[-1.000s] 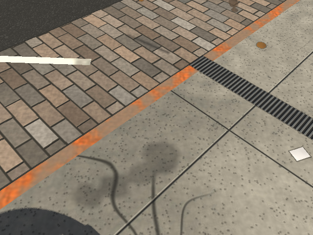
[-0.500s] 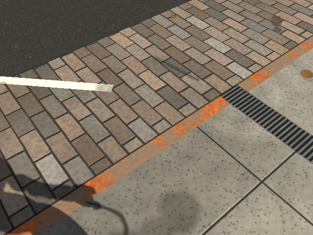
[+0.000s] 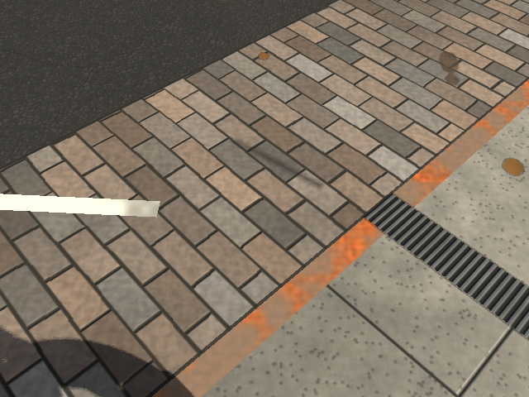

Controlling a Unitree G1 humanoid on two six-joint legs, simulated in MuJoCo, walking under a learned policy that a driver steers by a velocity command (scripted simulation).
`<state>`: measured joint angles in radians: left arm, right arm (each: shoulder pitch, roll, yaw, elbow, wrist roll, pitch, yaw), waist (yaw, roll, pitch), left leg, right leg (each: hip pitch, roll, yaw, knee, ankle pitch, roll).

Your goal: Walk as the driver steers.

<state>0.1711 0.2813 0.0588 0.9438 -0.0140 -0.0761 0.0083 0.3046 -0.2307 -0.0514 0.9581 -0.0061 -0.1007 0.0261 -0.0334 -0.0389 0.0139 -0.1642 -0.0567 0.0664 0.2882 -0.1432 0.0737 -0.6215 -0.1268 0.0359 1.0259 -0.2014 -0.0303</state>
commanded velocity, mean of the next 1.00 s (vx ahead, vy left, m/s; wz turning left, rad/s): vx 0.50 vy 0.00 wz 0.33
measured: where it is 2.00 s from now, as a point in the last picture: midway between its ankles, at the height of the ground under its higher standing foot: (174, 237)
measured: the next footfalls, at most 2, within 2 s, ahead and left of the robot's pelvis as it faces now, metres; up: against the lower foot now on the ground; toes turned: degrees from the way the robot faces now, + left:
right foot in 0.30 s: +0.35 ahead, -0.16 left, +0.00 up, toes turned -2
left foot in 0.86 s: +0.61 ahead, +0.12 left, +0.00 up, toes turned +21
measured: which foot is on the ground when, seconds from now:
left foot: down 0.00-0.32, up 0.34-0.84, down 0.86-1.00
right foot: up 0.00-0.28, down 0.30-0.84, up 0.86-1.00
